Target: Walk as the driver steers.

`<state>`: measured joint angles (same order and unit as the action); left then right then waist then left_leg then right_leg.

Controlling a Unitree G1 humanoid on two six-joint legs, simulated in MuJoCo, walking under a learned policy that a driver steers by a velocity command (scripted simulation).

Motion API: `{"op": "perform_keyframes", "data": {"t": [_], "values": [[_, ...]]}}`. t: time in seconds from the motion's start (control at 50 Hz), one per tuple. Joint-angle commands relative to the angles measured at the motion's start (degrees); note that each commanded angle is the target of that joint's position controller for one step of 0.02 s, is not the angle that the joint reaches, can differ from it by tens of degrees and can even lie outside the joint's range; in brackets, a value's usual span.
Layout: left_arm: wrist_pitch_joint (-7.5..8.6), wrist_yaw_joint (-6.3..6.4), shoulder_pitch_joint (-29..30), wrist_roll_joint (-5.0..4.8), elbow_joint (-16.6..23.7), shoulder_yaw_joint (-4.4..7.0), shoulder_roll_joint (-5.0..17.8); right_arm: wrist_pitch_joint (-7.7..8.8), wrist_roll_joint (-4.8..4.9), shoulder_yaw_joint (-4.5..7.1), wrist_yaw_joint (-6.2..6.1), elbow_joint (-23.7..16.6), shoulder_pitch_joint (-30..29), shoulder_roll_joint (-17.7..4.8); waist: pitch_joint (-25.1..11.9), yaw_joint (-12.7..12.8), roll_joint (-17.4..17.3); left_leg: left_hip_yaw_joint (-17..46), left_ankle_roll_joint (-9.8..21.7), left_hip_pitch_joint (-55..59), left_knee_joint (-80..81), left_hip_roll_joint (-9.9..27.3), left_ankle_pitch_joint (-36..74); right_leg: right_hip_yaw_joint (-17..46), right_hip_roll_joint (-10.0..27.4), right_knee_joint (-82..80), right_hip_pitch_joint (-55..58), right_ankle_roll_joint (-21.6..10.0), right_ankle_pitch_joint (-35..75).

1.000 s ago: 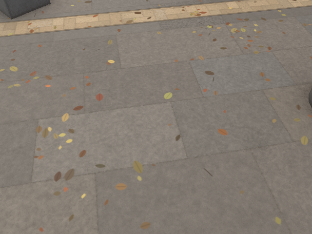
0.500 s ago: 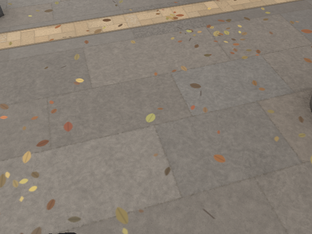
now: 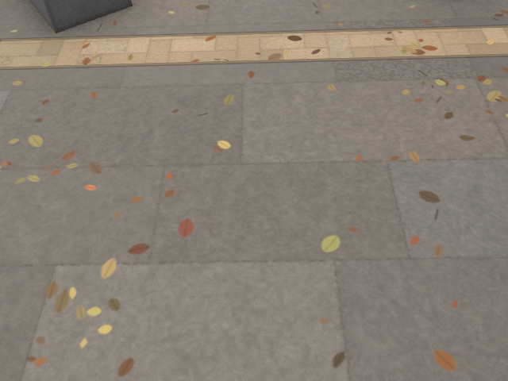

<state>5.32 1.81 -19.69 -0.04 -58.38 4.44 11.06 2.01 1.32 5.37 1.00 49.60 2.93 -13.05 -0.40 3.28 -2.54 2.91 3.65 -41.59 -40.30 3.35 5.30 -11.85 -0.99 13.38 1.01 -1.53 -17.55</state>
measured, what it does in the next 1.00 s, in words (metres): walks ahead, turning left: left foot, then right foot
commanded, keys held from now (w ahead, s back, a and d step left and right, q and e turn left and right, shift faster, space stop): w+q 0.36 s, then w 0.64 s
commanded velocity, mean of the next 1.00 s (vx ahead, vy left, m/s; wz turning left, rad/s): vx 0.50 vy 0.00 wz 0.32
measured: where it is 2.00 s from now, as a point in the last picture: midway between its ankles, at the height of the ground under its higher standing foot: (212, 185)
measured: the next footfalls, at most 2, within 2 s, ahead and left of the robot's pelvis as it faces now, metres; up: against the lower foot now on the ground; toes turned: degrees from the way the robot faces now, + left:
left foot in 0.14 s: +0.24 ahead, +0.12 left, +0.00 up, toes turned +7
right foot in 0.60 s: +0.56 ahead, -0.01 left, +0.00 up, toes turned +19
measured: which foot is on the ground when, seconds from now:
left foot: up 0.00-0.12, down 0.14-0.62, up 0.64-1.00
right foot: down 0.00-0.12, up 0.14-0.58, down 0.60-1.00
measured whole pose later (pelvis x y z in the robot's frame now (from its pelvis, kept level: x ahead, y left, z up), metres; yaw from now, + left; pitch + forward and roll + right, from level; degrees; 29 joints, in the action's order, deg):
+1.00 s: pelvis +0.55 +0.08 +0.01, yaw +19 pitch +3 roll -1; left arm 5.0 -0.5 -20.4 -1.0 -51.6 3.3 14.3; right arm 3.9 0.8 3.7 0.2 41.5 3.1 -14.3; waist 0.7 5.3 -2.2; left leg 3.0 0.1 -37.4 -36.7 5.5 0.8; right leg -0.7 -3.5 13.7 -3.8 -3.4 -12.4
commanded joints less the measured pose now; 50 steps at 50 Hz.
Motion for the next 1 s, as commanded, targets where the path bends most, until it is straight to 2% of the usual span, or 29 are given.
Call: {"op": "perform_keyframes", "data": {"t": [0.02, 0.08, 0.1, 0.12, 0.14, 0.16, 0.18, 0.2, 0.22, 0.24, 0.26, 0.3, 0.34, 0.42, 0.5, 0.56, 0.58, 0.6, 0.62, 0.64, 0.66, 0.68, 0.7, 0.72, 0.74, 0.8, 0.88, 0.94, 1.0], "values": [[0.05, 0.25, -0.87, -0.35, 1.69, 1.88, 8.99, 0.69, 0.17, -0.65, 1.53, -6.26, -8.61, -0.78, 4.83, 0.28, 5.76, -3.69, 1.12, -2.29, 3.26, -0.2, -4.04, 2.95, 17.24, -0.78, 3.4, -5.46, 32.48], [-0.74, 0.63, 1.0, -1.06, 2.71, 2.74, 12.01, 0.65, 0.0, 0.2, 2.44, -8.08, -7.21, -3.05, 1.97, -2.39, 8.9, -9.33, 3.66, 6.94, 4.65, -4.44, -14.44, 0.6, 17.69, 8.48, 5.74, -4.18, 57.32], [-1.09, 0.78, 1.66, -1.18, 3.03, 2.99, 13.13, 0.55, 0.07, 0.99, 2.47, -7.47, -2.62, -4.64, -0.53, -5.06, 10.13, -10.56, 4.89, 13.11, 5.52, -6.55, -16.7, 0.13, 17.43, 15.24, 5.8, -3.68, 65.25], [-1.34, 0.8, 3.18, -1.49, 3.56, 3.01, 13.68, 0.51, 0.15, 2.47, 2.26, -5.2, 6.52, -7.39, -4.79, -9.95, 9.56, -10.54, 6.92, 25.64, 10.78, -8.51, -12.46, -0.88, 15.62, 26.4, 2.4, -2.35, 65.3], [-0.89, 0.87, 3.69, -0.98, 4.75, 2.74, 13.06, 0.29, -0.09, 4.25, 1.15, -2.96, 16.04, -11.91, -10.23, -13.88, 5.21, 0.32, 10.35, 45.17, 10.85, -2.75, -9.24, -0.71, 13.55, 43.69, -13.18, -0.12, 48.04], [1.01, -0.77, -1.44, 0.42, 8.1, -0.3, 3.81, 0.76, -0.02, 4.72, 0.75, -3.02, 16.92, -17.32, -15.94, -6.9, -10.58, 33.13, 21.96, 65.25, 15.11, 13.04, -16.35, 5.0, 0.98, 64.88, -40.22, 2.75, -10.9], [3.92, -1.94, 4.86, -1.46, 9.37, 0.32, 7.86, 0.77, -0.86, 3.33, 0.25, -3.43, 20.95, -13.41, -21.46, -10.56, -6.62, 42.31, 21.96, 68.44, 22.53, 15.03, -19.23, 17.19, -0.18, 70.19, -46.48, 1.03, -14.71], [4.93, -2.25, 10.53, -3.03, 11.18, 0.96, 9.92, 1.21, -1.18, 2.44, -0.11, -3.7, 18.0, -10.18, -14.03, -10.79, -4.91, 32.97, 18.61, 63.82, 22.97, 12.9, -13.19, 17.63, 2.62, 68.43, -51.27, -0.37, -9.42], [5.12, -1.86, 11.31, -2.38, 11.1, 0.84, 9.46, 1.73, -0.58, 1.82, -0.09, -4.88, 12.92, -8.13, -9.83, -7.91, 0.63, 25.71, 16.39, 54.84, 23.14, 10.41, -6.97, 17.69, 5.26, 62.72, -48.23, -0.81, -4.96], [4.66, -1.29, 11.5, -1.0, 10.84, 1.46, 9.8, 2.05, -0.21, 1.31, 0.04, -5.73, 8.97, -6.63, -6.47, -5.56, 2.98, 20.89, 15.01, 45.93, 23.73, 8.48, -0.3, 16.97, 6.6, 57.83, -44.04, -0.02, -3.4], [3.8, -1.08, 10.97, -0.65, 11.42, 1.86, 9.93, 2.33, -0.33, 0.75, -0.13, -6.29, 7.72, -5.51, -5.98, -3.68, 2.85, 18.64, 14.64, 40.62, 25.01, 7.25, 1.94, 17.19, 7.59, 55.35, -39.89, 0.79, -1.94], [2.37, -0.9, 10.69, -0.04, 12.73, 1.94, 8.64, 2.48, -0.01, 0.83, -0.62, -6.55, 8.08, -6.87, -4.31, -1.91, 2.7, 17.36, 14.63, 35.03, 26.58, 6.36, 3.39, 16.22, 7.55, 49.76, -37.86, 2.69, -0.9], [1.66, -0.67, 14.59, 0.64, 14.46, 1.4, 7.21, 2.46, 0.01, 1.27, -1.39, -6.74, 9.37, -8.84, -2.24, -2.3, 2.01, 14.66, 13.98, 30.02, 27.4, 5.04, 4.81, 14.63, 6.81, 41.77, -37.62, 4.19, 3.31], [1.75, -1.43, 22.42, 0.54, 16.52, 0.01, 4.99, 2.11, 0.19, 1.49, -1.78, -5.95, 13.01, -9.04, -1.38, -5.99, -1.58, 9.18, 9.83, 25.28, 26.31, 0.46, 0.22, 12.29, 2.92, 22.84, -30.18, 3.83, 21.6], [2.01, -2.4, 26.73, -0.37, 18.65, 0.01, 7.3, 2.27, 0.12, 1.12, -1.43, -3.93, 17.37, -8.24, -0.05, -8.17, -3.1, 13.47, 8.92, 31.67, 23.68, 4.12, -6.02, 13.73, 2.58, 16.86, -30.49, 1.95, 22.54], [2.88, -3.01, 25.48, -0.33, 19.2, 0.43, 9.38, 1.71, -0.23, 1.39, -1.94, -3.93, 17.85, -9.2, 0.01, -6.59, -3.92, 16.58, 7.79, 37.32, 18.98, 6.63, -1.57, 13.21, 1.88, 13.91, -28.87, -0.61, 15.81], [3.1, -2.89, 21.59, -0.15, 18.21, 0.9, 10.22, 1.62, -0.25, 1.32, -2.0, -4.41, 16.83, -9.15, -1.48, -4.22, -4.04, 15.85, 6.85, 37.73, 15.29, 5.28, 5.56, 12.09, 0.75, 11.82, -23.64, -1.89, 15.32], [3.3, -2.71, 14.52, 0.47, 16.39, 1.78, 12.05, 1.74, -0.42, 0.92, -1.84, -5.16, 15.57, -8.0, -6.09, -0.98, -3.14, 13.68, 5.46, 35.56, 7.35, 2.45, 11.5, 13.49, 2.29, 12.85, -13.26, -4.09, 17.2], [3.16, -2.46, 4.04, 0.87, 14.82, 2.62, 15.24, 1.93, -1.37, 0.06, -1.72, -6.72, 14.4, -6.2, -13.78, 3.35, 2.22, 9.22, 3.28, 26.89, -8.48, -1.37, 1.19, 22.81, 11.05, 14.47, 1.88, -7.83, 19.83], [2.6, -2.99, -1.61, 0.94, 12.48, 3.58, 18.63, 2.77, 0.46, -0.92, -1.49, -6.26, 23.85, -2.7, -20.45, 0.37, 19.86, 5.0, -1.11, 5.98, -27.66, -9.61, -32.39, 47.96, 23.28, 9.68, 20.35, -18.15, 9.6], [2.16, -3.15, -1.79, -0.66, 12.41, 2.44, 13.74, 3.1, 0.94, -0.43, -1.49, -5.38, 22.47, -6.88, -17.45, 1.73, 15.6, 8.14, -1.12, -2.48, -34.25, -6.86, -37.74, 55.52, 23.76, 5.02, 19.77, -17.26, -5.14], [1.78, -2.96, 2.5, -0.87, 13.5, 1.5, 10.65, 3.21, 0.87, 0.18, -1.38, -6.81, 15.73, -9.55, -9.1, 2.47, 9.88, 7.2, -0.96, -5.57, -35.63, -4.25, -32.39, 47.82, 21.31, 3.58, 12.43, -14.46, -7.23], [1.27, -2.92, 6.67, -0.15, 14.5, 0.91, 10.02, 3.18, 0.21, 0.06, -1.52, -7.84, 11.67, -8.96, -4.81, 0.79, 5.03, 4.36, -0.95, -3.72, -33.47, -1.42, -27.55, 41.4, 18.99, 2.3, 4.15, -12.8, -2.38], [1.16, -3.09, 8.63, 0.25, 14.57, 0.49, 9.07, 3.17, -0.76, 0.23, -1.62, -8.51, 9.86, -8.38, -1.78, -0.53, 4.0, 3.5, -1.14, -2.04, -29.95, 0.22, -24.83, 37.52, 17.13, 0.82, -2.13, -12.6, 3.41], [1.31, -3.15, 9.18, 0.7, 14.5, 0.09, 8.4, 3.0, -0.95, 0.39, -1.6, -8.66, 10.49, -7.66, -1.62, -2.14, 5.43, 3.3, -1.14, 1.28, -27.22, 1.76, -23.15, 34.22, 15.27, -0.19, -5.67, -11.87, 8.12], [1.58, -3.08, 7.63, 0.09, 13.22, 0.17, 9.08, 2.49, -0.81, 0.02, -1.71, -8.72, 11.07, -5.29, -1.87, -3.26, 7.35, 1.38, -2.15, 3.12, -20.61, 2.8, -21.15, 28.19, 13.26, -2.6, -8.37, -12.19, 16.38], [0.98, -2.2, 4.7, -0.5, 11.89, 0.86, 11.73, 2.46, -1.14, -0.77, -1.6, -10.62, 3.93, -3.92, -0.87, -1.68, 6.17, 0.0, -3.59, 2.2, -7.12, 3.09, -10.07, 22.49, 12.12, -4.52, -8.16, -11.27, 21.63], [0.63, -2.04, 1.87, -1.07, 10.7, 0.88, 12.32, 2.63, -0.71, -1.21, -1.09, -11.62, -1.09, -3.46, 0.24, 0.13, 6.51, -1.09, -3.73, 5.06, 1.95, 1.73, -2.97, 19.12, 10.82, -4.41, -7.87, -9.81, 21.17], [0.08, -2.09, -1.43, -1.27, 9.27, 0.83, 12.64, 2.86, -0.2, -1.46, -0.29, -13.25, -6.27, -3.66, 1.91, 2.06, 6.59, -1.84, -3.55, 5.46, 6.94, 0.62, -2.24, 19.27, 12.18, -3.03, -4.91, -9.77, 20.05]]}}
Velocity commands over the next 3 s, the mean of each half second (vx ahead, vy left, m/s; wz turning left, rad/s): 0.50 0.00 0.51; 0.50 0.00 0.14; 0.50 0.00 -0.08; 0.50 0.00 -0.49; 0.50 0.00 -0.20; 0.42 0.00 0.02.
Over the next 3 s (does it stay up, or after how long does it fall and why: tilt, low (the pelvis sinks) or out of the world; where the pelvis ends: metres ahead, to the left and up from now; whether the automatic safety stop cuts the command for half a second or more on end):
stays up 1.57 0.15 0.01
